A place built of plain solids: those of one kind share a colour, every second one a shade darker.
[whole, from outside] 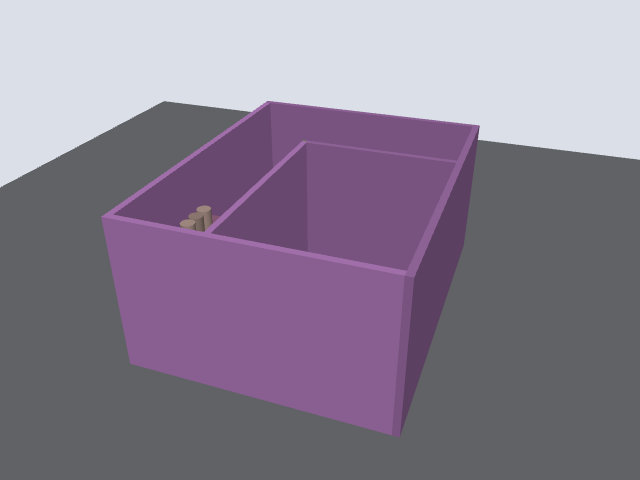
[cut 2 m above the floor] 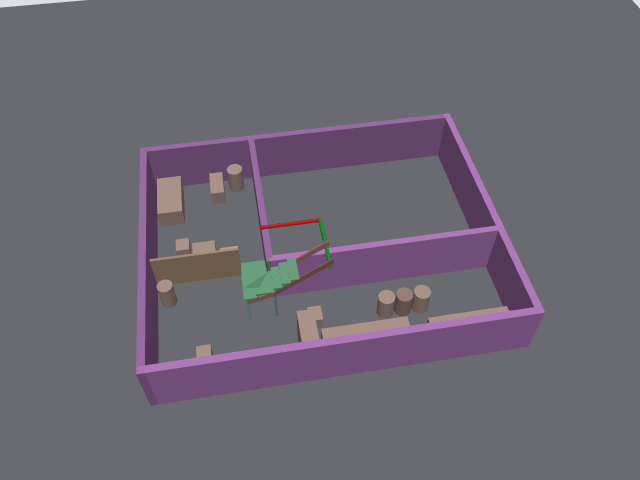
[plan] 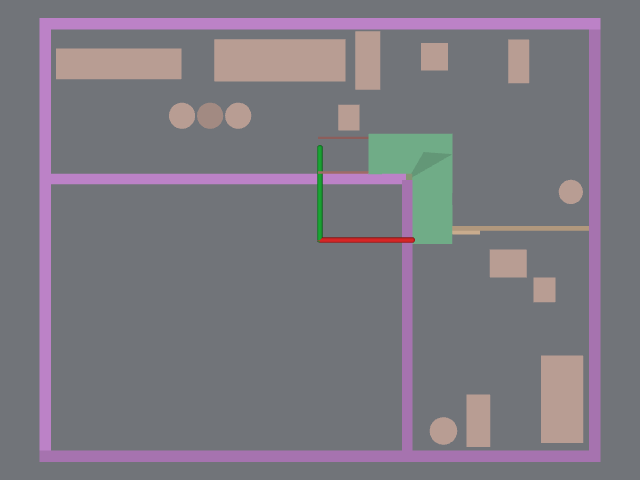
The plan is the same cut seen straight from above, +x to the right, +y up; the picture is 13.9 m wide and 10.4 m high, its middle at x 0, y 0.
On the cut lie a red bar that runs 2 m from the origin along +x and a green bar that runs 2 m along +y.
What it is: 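A barn, workshop or loft; a timber stair that turns on kite winders round a square newel, open at its outer side over a tall bay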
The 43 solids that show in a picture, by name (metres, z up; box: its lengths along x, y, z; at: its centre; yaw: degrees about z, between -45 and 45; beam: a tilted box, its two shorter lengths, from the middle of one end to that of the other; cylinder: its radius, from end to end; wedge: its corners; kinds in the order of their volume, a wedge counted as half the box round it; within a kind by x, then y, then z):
{
 "wall_1": {"box": [0.25, 9.62, 5.84], "at": [-5.95, 0.0, 2.87]},
 "wall_2": {"box": [7.72, 0.23, 5.84], "at": [-1.99, 1.32, 2.87]},
 "wall_3": {"box": [12.16, 0.25, 5.84], "at": [0.0, -4.68, 2.87]},
 "wall_4": {"box": [12.16, 0.25, 5.84], "at": [0.0, 4.68, 2.87]},
 "wall_5": {"box": [0.23, 5.88, 5.84], "at": [1.89, -1.64, 2.87]},
 "wall_6": {"box": [0.25, 9.62, 5.84], "at": [5.95, 0.0, 2.87]},
 "piece_1": {"box": [2.72, 0.67, 0.56], "at": [-4.36, 3.82, 0.23]},
 "piece_2": {"cylinder": 0.28, "from": [-2.99, 2.69, 0.0], "to": [-2.99, 2.69, 0.89]},
 "piece_3": {"cylinder": 0.28, "from": [-2.44, 4.22, 2.99], "to": [-2.44, 4.22, 3.84]},
 "piece_4": {"cylinder": 0.28, "from": [-2.38, 2.69, 0.0], "to": [-2.38, 2.69, 0.89]},
 "piece_5": {"cylinder": 0.28, "from": [-1.84, 4.22, 2.99], "to": [-1.84, 4.22, 3.84]},
 "piece_6": {"cylinder": 0.28, "from": [-1.77, 2.69, 0.0], "to": [-1.77, 2.69, 0.89]},
 "piece_7": {"cylinder": 0.28, "from": [-1.25, 4.22, 2.99], "to": [-1.25, 4.22, 3.84]},
 "piece_8": {"box": [2.85, 0.92, 0.77], "at": [-0.87, 3.89, 0.34]},
 "piece_9": {"box": [0.47, 0.56, 0.52], "at": [0.63, 2.65, 0.21]},
 "piece_10": {"box": [0.54, 1.27, 1.72], "at": [1.03, 3.89, 0.81]},
 "piece_11": {"box": [0.59, 0.6, 0.52], "at": [2.48, 3.97, 0.21]},
 "piece_12": {"cylinder": 0.3, "from": [2.67, -4.14, 0.0], "to": [2.67, -4.14, 0.98]},
 "piece_13": {"box": [0.52, 1.14, 0.64], "at": [3.43, -3.92, 0.27]},
 "piece_14": {"box": [0.8, 0.61, 0.83], "at": [4.08, -0.51, 0.36]},
 "piece_15": {"box": [0.46, 0.95, 0.77], "at": [4.31, 3.87, 0.34]},
 "piece_16": {"box": [0.48, 0.54, 0.52], "at": [4.86, -1.08, 0.21]},
 "piece_17": {"box": [0.92, 1.9, 0.77], "at": [5.25, -3.45, 0.34]},
 "piece_18": {"cylinder": 0.26, "from": [5.43, 1.04, 0.0], "to": [5.43, 1.04, 0.95]},
 "part_1": {"box": [0.61, 0.09, 1.47], "at": [3.17, 0.16, 0.68]},
 "part_2": {"box": [2.99, 0.1, 1.47], "at": [4.36, 0.25, 0.68]},
 "tread_1": {"box": [0.3, 0.88, 0.08], "at": [1.2, 1.86, 2.01]},
 "tread_2": {"box": [0.3, 0.88, 0.08], "at": [1.47, 1.86, 1.83]},
 "tread_3": {"box": [0.3, 0.88, 0.08], "at": [1.75, 1.86, 1.64]},
 "tread_4": {"wedge": [[1.87, 1.42, 1.41], [1.87, 1.42, 1.49], [1.87, 2.3, 1.41], [1.87, 2.3, 1.49], [1.97, 1.43, 1.41], [1.97, 1.43, 1.49], [2.48, 2.3, 1.41], [2.48, 2.3, 1.49]]},
 "tread_5": {"wedge": [[1.95, 1.43, 1.23], [1.95, 1.43, 1.31], [1.99, 1.35, 1.23], [1.99, 1.35, 1.31], [2.22, 1.91, 1.23], [2.22, 1.91, 1.31], [2.87, 1.86, 1.23], [2.87, 1.86, 1.31]]},
 "tread_6": {"wedge": [[1.99, 1.29, 1.04], [1.99, 1.29, 1.12], [1.99, 1.38, 1.04], [1.99, 1.38, 1.12], [2.87, 1.29, 1.04], [2.87, 1.29, 1.12], [2.87, 1.88, 1.04], [2.87, 1.88, 1.12]]},
 "tread_7": {"wedge": [[2.22, 1.91, 1.23], [2.22, 1.91, 1.31], [2.45, 2.3, 1.23], [2.45, 2.3, 1.31], [2.87, 1.86, 1.23], [2.87, 1.86, 1.31], [2.87, 2.3, 1.23], [2.87, 2.3, 1.31]]},
 "tread_8": {"box": [0.88, 0.3, 0.08], "at": [2.43, 0.06, 0.15]},
 "tread_9": {"box": [0.88, 0.3, 0.08], "at": [2.43, 0.33, 0.33]},
 "tread_10": {"box": [0.88, 0.3, 0.08], "at": [2.43, 0.61, 0.52]},
 "tread_11": {"box": [0.88, 0.3, 0.08], "at": [2.43, 0.88, 0.71]},
 "tread_12": {"box": [0.88, 0.3, 0.08], "at": [2.43, 1.16, 0.89]},
 "carriage_1": {"wedge": [[-0.04, 1.44, 2.46], [-0.04, 1.44, 2.7], [-0.04, 1.49, 2.46], [-0.04, 1.49, 2.7], [1.85, 1.44, 1.2], [1.85, 1.44, 1.43], [1.85, 1.49, 1.2], [1.85, 1.49, 1.43]]},
 "carriage_2": {"wedge": [[-0.04, 2.19, 2.46], [-0.04, 2.19, 2.69], [-0.04, 2.24, 2.46], [-0.04, 2.24, 2.69], [1.89, 2.19, 1.17], [1.89, 2.19, 1.4], [1.89, 2.24, 1.17], [1.89, 2.24, 1.4]]},
 "carriage_3": {"wedge": [[1.89, 2.19, 1.18], [1.89, 2.19, 1.38], [1.89, 2.24, 1.18], [1.89, 2.24, 1.38], [2.78, 2.19, 0.9], [2.78, 2.19, 1.1], [2.78, 2.24, 0.9], [2.78, 2.24, 1.1]]},
 "newel_1": {"box": [0.14, 0.14, 5.84], "at": [1.93, 1.36, 2.87]},
 "post_1": {"box": [0.08, 0.08, 1.46], "at": [1.86, 2.2, 0.68]}
}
